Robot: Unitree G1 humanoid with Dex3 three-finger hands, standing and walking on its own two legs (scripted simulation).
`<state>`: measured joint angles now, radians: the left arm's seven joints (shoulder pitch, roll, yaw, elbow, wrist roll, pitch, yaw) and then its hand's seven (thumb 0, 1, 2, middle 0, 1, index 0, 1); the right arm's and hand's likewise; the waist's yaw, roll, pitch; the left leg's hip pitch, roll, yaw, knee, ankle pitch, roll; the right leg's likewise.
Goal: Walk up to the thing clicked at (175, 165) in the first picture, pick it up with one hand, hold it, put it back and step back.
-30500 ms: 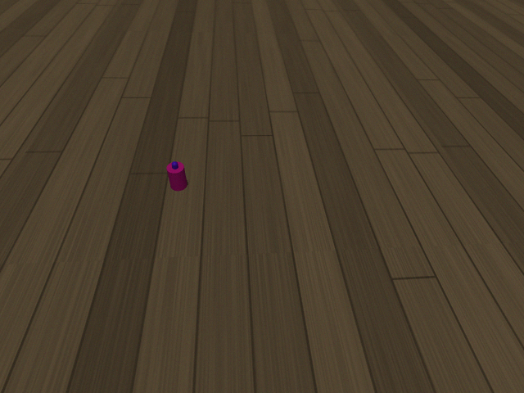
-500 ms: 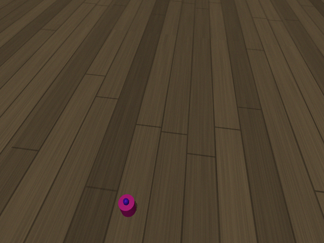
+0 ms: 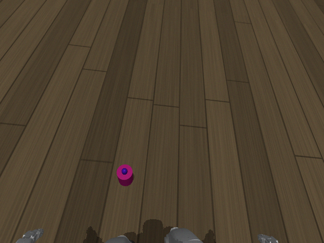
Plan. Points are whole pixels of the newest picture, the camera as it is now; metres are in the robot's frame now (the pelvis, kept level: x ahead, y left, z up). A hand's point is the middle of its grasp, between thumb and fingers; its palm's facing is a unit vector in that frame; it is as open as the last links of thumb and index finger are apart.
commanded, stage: step back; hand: left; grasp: from the side
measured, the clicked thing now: (125, 174) +0.49 +0.13 -0.68
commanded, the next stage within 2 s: none
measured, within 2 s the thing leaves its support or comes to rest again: neither
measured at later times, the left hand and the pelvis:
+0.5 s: hand out of the picture +0.01 +0.27 -0.16, palm faces +0.02 -0.93 -0.36, open 7.4 cm; pelvis -0.12 +0.00 -0.01, yaw +1 degrees
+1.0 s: hand out of the picture -0.19 +0.22 -0.14, palm faces -0.04 -0.91 -0.40, open 7.4 cm; pelvis -0.28 -0.04 -0.01, yaw -3 degrees
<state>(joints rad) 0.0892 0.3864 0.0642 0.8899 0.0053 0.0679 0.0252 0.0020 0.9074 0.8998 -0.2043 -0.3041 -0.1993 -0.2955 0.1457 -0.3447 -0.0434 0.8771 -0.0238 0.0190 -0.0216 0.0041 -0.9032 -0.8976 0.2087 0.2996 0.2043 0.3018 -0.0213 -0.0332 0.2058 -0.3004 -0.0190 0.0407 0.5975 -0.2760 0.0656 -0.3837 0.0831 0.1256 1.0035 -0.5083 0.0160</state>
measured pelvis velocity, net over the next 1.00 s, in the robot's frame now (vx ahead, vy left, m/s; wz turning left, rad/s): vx -0.28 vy -0.04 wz -0.06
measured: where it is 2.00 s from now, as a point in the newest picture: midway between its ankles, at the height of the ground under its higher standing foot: outside the picture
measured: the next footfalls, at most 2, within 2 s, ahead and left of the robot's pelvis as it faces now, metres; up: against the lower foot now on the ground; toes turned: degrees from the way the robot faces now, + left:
right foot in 0.12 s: -0.01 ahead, -0.13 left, +0.00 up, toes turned +2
left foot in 0.44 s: -0.09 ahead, +0.10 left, +0.00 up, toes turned -1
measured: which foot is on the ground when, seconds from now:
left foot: down 0.00-0.14, up 0.16-0.42, down 0.44-0.88, up 0.90-1.00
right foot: up 0.00-0.10, down 0.12-0.46, up 0.48-0.84, down 0.86-1.00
